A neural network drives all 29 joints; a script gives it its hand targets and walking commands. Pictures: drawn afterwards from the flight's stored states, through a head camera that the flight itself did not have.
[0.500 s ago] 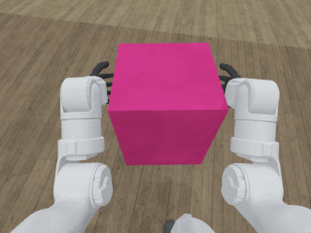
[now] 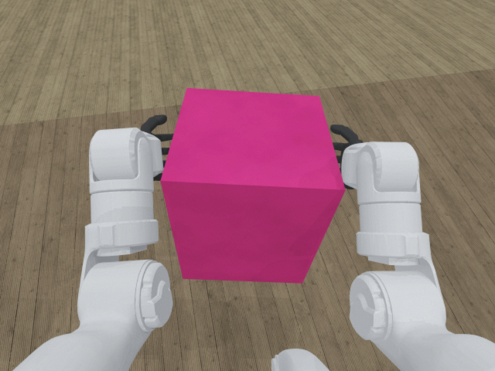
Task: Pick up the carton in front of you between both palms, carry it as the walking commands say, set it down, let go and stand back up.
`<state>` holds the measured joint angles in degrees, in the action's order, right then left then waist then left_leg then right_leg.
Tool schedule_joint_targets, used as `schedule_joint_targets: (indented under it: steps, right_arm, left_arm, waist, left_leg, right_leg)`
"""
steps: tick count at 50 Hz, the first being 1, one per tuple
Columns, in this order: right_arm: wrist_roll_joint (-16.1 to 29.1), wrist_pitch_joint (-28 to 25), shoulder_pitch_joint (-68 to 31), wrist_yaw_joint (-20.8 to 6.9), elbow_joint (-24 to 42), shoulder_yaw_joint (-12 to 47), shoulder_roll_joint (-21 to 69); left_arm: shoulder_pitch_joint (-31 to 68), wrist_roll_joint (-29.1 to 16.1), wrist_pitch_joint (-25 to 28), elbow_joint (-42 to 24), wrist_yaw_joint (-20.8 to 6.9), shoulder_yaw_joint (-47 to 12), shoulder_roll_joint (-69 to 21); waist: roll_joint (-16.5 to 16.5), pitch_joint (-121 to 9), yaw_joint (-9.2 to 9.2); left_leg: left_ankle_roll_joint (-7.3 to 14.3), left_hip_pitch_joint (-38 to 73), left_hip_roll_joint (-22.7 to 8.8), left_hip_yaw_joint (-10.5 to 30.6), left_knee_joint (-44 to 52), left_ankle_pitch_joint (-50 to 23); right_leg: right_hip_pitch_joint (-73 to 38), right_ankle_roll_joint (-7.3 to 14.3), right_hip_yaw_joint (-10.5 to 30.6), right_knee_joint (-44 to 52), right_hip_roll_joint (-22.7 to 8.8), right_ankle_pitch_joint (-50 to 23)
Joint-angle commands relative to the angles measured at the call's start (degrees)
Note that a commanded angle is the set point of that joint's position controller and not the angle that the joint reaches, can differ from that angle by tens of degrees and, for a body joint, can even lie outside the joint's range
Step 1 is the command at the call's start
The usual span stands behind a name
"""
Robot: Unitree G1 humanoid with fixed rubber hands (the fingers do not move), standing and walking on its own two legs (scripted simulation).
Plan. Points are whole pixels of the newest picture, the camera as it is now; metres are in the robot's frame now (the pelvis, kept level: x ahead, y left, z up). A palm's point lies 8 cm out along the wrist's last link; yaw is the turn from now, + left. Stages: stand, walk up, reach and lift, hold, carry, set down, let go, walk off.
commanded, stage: carry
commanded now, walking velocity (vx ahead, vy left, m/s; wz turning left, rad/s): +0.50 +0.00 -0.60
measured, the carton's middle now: (248, 191) +0.38 -0.01 +0.09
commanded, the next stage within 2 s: none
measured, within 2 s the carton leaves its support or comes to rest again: neither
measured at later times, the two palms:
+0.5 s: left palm (197, 42) +0.70 +0.08 +0.19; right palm (340, 44) +0.68 -0.22 +0.19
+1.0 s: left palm out of the picture +1.03 +0.14 +0.25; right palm out of the picture +1.05 -0.16 +0.25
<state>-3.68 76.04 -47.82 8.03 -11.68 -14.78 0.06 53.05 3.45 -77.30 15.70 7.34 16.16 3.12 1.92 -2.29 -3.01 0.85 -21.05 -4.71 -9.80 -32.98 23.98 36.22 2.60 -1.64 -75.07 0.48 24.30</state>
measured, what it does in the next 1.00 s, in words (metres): climbs: right foot 0.03 m higher, then left foot 0.06 m higher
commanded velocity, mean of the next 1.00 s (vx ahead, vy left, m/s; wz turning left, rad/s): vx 0.50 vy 0.00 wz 0.29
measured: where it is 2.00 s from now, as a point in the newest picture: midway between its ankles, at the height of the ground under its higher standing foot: (222, 142)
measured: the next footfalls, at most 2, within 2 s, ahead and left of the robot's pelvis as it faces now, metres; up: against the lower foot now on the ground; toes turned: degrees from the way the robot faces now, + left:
right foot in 0.24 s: +0.34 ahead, -0.13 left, +0.03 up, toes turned -17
left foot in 0.72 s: +0.70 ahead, +0.04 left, +0.09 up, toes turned +8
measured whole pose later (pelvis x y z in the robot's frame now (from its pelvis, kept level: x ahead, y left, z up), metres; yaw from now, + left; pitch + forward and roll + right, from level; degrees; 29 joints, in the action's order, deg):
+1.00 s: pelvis +0.65 -0.03 +0.09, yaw +7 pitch +4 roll +1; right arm -1.1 76.0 -52.7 9.6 -8.5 -13.4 -1.7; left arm 52.1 4.9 -78.0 4.8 6.8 19.9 1.2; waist 0.3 2.3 -4.6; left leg 6.6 -21.4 5.2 -3.4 -32.9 24.1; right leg 46.5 -0.2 0.7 -66.1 -4.5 23.7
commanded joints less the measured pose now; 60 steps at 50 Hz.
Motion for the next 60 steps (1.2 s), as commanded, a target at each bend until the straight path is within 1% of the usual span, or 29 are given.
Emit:
schedule_joint_targets:
  steps: [1,8,10,11,12,13,14,15,16,17,18,20,22,28,32,34,35,36,37,38,41,44,49,54,56,57,58,59,60]
  right_arm:
    - [29.1,-1.9,-55.2,-13.3,13.7,30.9,62.5]
    - [27.4,0.4,-50.4,-13.7,10.2,30.0,57.8]
    - [26.2,0.7,-49.6,-13.9,7.9,29.1,57.3]
    - [25.8,0.8,-49.2,-14.0,7.0,28.7,57.0]
    - [25.5,0.8,-48.6,-14.2,6.1,28.7,57.4]
    - [24.8,0.6,-49.9,-14.4,5.7,28.5,57.1]
    - [24.5,0.9,-49.6,-14.8,5.1,28.0,58.6]
    - [24.2,0.7,-50.5,-14.9,4.4,27.5,57.8]
    - [24.1,0.5,-50.9,-14.7,4.5,27.8,59.3]
    - [23.9,0.4,-50.1,-14.5,5.2,27.4,59.5]
    - [23.9,0.3,-49.4,-14.3,5.8,27.6,59.9]
    - [23.5,0.2,-48.2,-13.5,7.9,27.9,59.7]
    - [23.1,-0.1,-47.2,-12.7,9.8,28.9,59.2]
    - [22.9,0.7,-47.0,-11.8,10.8,32.1,56.2]
    - [22.8,1.5,-44.5,-12.5,3.6,31.4,56.4]
    - [23.1,1.2,-43.7,-13.0,0.1,30.1,57.2]
    - [23.8,0.9,-43.5,-13.4,-1.3,29.7,58.1]
    - [25.2,0.3,-45.0,-13.9,-1.5,30.0,60.2]
    - [26.1,-0.6,-47.1,-14.3,-0.8,30.6,61.1]
    - [27.9,-1.2,-47.6,-14.9,-0.8,31.2,63.2]
    - [32.9,-2.3,-57.6,-15.3,9.9,33.2,67.3]
    - [34.4,-2.3,-60.1,-14.5,14.5,33.8,67.7]
    - [30.5,-0.6,-55.1,-13.0,14.5,32.8,63.1]
    - [24.1,0.8,-46.1,-12.9,5.4,29.7,58.3]
    - [22.6,0.8,-43.7,-13.1,1.6,28.7,58.4]
    - [22.2,0.8,-44.3,-13.5,0.7,28.2,58.1]
    - [22.2,0.8,-45.0,-14.0,-0.7,27.6,59.5]
    - [21.8,0.4,-46.9,-14.2,-0.8,27.4,59.4]
    - [21.8,0.0,-47.3,-14.1,-0.8,27.0,60.3]
  left_arm:
    - [40.0,-22.5,1.7,-6.8,-10.7,-28.5,-64.5]
    - [37.4,-20.2,-0.1,-5.3,-9.1,-29.4,-59.9]
    - [36.9,-20.7,-0.3,-3.1,-9.6,-29.1,-60.0]
    - [36.0,-21.1,-0.1,-1.8,-10.0,-28.9,-60.5]
    - [36.6,-21.7,0.2,-1.4,-10.3,-28.7,-61.9]
    - [37.2,-22.6,0.6,-1.6,-10.7,-28.8,-63.5]
    - [38.6,-22.6,1.6,-2.0,-10.9,-29.0,-63.3]
    - [39.3,-23.3,1.9,-3.9,-11.1,-29.6,-63.9]
    - [41.8,-24.4,2.2,-7.4,-11.2,-30.7,-65.2]
    - [43.8,-25.7,2.6,-10.6,-11.2,-32.0,-66.3]
    - [46.2,-27.2,3.0,-13.8,-11.2,-33.4,-67.2]
    - [48.2,-28.5,3.4,-18.4,-11.1,-34.5,-68.5]
    - [47.1,-28.3,3.2,-20.1,-11.1,-34.8,-67.9]
    - [42.3,-26.6,1.6,-17.9,-11.8,-35.2,-62.7]
    - [39.9,-24.6,0.7,-11.6,-12.7,-33.2,-60.3]
    - [38.9,-23.7,0.6,-8.4,-13.0,-31.3,-59.9]
    - [38.8,-23.0,0.9,-7.8,-13.2,-30.5,-59.9]
    - [39.6,-21.8,1.3,-7.1,-13.3,-29.7,-59.5]
    - [39.0,-20.7,1.6,-6.5,-13.5,-29.0,-61.2]
    - [40.5,-19.9,1.6,-6.8,-13.3,-27.8,-59.2]
    - [42.1,-19.1,2.0,-8.5,-11.9,-25.9,-59.9]
    - [40.8,-18.7,1.7,-10.3,-10.6,-25.6,-59.6]
    - [40.7,-19.6,0.5,-12.8,-10.0,-29.4,-58.8]
    - [40.1,-22.3,-0.4,-7.4,-11.7,-31.6,-60.8]
    - [39.6,-23.1,0.1,-3.5,-12.5,-31.3,-63.0]
    - [37.3,-23.2,0.6,-1.1,-12.9,-30.5,-63.8]
    - [38.1,-22.8,1.7,-1.0,-12.9,-29.9,-62.5]
    - [38.8,-23.5,2.1,-2.0,-13.1,-29.9,-64.0]
    - [41.8,-24.9,2.3,-5.2,-13.3,-30.7,-65.0]
  waist:
    - [-9.6,-24.9,-0.62]
    - [-11.5,-18.9,-0.78]
    - [-13.5,-20.1,1.53]
    - [-15.3,-22.7,4.19]
    - [-14.1,-27.9,8.46]
    - [-10.3,-33.1,10.86]
    - [9.3,-37.4,8.60]
    - [9.1,-35.3,9.74]
    - [4.1,-31.4,9.70]
    - [-2.0,-30.2,9.16]
    - [-2.9,-29.8,7.94]
    - [0.3,-29.8,5.72]
    - [2.2,-28.6,5.72]
    - [3.4,-21.9,6.70]
    - [5.6,-18.3,5.26]
    - [10.0,-21.9,-0.08]
    - [11.0,-27.6,-4.35]
    - [6.2,-31.0,-6.74]
    - [-12.3,-35.5,-3.26]
    - [-13.5,-37.9,-4.58]
    - [-1.0,-30.2,-2.53]
    - [-2.8,-31.9,-0.70]
    - [-5.9,-29.7,-0.47]
    - [-10.0,-26.2,-0.06]
    - [-7.6,-30.3,4.18]
    - [-2.9,-35.6,7.38]
    - [16.1,-38.4,8.16]
    - [15.8,-33.3,9.55]
    - [7.0,-30.5,8.75]
  left_leg:
    - [7.4,32.4,-14.7,18.3,11.8,-11.1]
    - [4.4,30.7,-13.1,-0.2,14.3,-27.9]
    - [2.0,28.1,-11.4,-5.3,6.5,-50.9]
    - [1.2,26.4,-11.6,-6.4,-0.8,-62.6]
    - [-0.5,21.2,-10.1,-9.0,-12.7,-62.4]
    - [-1.5,6.7,-9.0,-5.0,-24.2,-39.4]
    - [-4.7,-12.8,0.2,-1.9,-41.9,-1.2]
    - [-3.8,-20.9,4.1,6.5,-54.6,7.1]
    - [-0.9,-26.2,3.1,11.1,-60.1,5.3]
    - [0.9,-27.2,1.4,12.2,-59.3,4.4]
    - [2.2,-26.8,0.3,12.9,-55.7,3.5]
    - [3.5,-25.2,-0.5,12.6,-50.2,1.6]
    - [3.4,-28.2,-0.4,10.8,-49.2,0.6]
    - [2.1,-37.9,-1.8,6.2,-38.0,-3.1]
    - [4.2,-19.4,4.1,-4.5,-17.1,-8.7]
    - [5.9,-5.1,11.2,-9.7,-14.5,-5.7]
    - [7.2,7.7,13.7,-9.0,-7.0,-8.3]
    - [8.1,24.5,11.8,-1.8,-1.4,-12.2]
    - [18.5,40.3,-7.2,34.9,2.5,-10.8]
    - [24.9,41.9,-9.6,53.3,8.9,-21.2]
    - [18.4,31.9,-7.8,37.2,2.8,-29.1]
    - [16.2,26.1,-7.0,31.9,5.9,-18.1]
    - [16.0,22.1,-6.3,24.4,8.7,-17.2]
    - [12.0,21.5,-3.4,15.6,6.9,-29.1]
    - [7.5,14.0,-1.4,9.0,-6.2,-41.0]
    - [4.4,2.7,-0.1,8.0,-16.9,-31.3]
    - [1.0,-15.4,7.4,6.5,-32.2,-13.2]
    - [1.7,-25.3,9.8,10.3,-40.5,5.7]
    - [2.2,-28.7,7.4,11.8,-48.0,5.3]
  right_leg:
    - [15.0,-0.7,1.4,2.3,-3.2,-0.7]
    - [6.6,0.1,-8.5,26.9,-2.2,-6.1]
    - [-5.9,2.1,-15.0,32.7,4.3,-5.1]
    - [-14.9,3.8,-17.4,34.7,7.5,-5.0]
    - [-30.3,5.6,-17.5,42.9,8.4,-11.4]
    - [-49.2,5.7,-7.1,42.7,1.0,-7.1]
    - [-60.7,15.5,28.8,48.1,-17.3,-6.7]
    - [-60.1,18.0,37.5,54.3,-19.1,-19.0]
    - [-57.9,17.6,30.7,50.8,-19.5,-31.5]
    - [-54.7,15.2,24.1,47.7,-19.4,-35.3]
    - [-51.8,12.4,20.4,47.8,-18.9,-30.6]
    - [-47.9,8.7,16.1,50.1,-18.4,-17.4]
    - [-47.2,8.9,13.5,52.1,-18.9,-13.7]
    - [-49.0,7.4,1.7,55.9,-17.1,-20.1]
    - [-42.3,3.2,-10.9,54.9,-13.2,-43.1]
    - [-41.4,1.4,-13.9,41.7,-14.4,-74.7]
    - [-39.3,-0.3,-15.6,28.7,-14.4,-78.6]
    - [-27.9,-2.3,-12.8,14.0,-11.8,-59.9]
    - [-5.0,-5.9,-7.7,-3.4,-2.8,-5.1]
    - [3.3,-6.0,2.4,-16.3,3.8,3.9]
    - [10.4,-1.9,6.5,-14.6,-1.8,3.7]
    - [9.0,-1.4,5.2,-5.9,-3.7,2.6]
    - [9.4,-3.1,2.2,12.5,-6.1,-2.8]
    - [-2.1,-2.2,-6.5,34.3,-0.4,-7.1]
    - [-24.9,0.0,-10.3,43.4,3.3,-11.1]
    - [-42.2,3.2,1.7,43.8,-4.4,-5.1]
    - [-54.2,12.0,31.8,49.9,-18.9,-1.6]
    - [-54.5,14.7,41.8,54.7,-21.0,-9.3]
    - [-52.5,14.9,36.4,51.4,-20.7,-16.3]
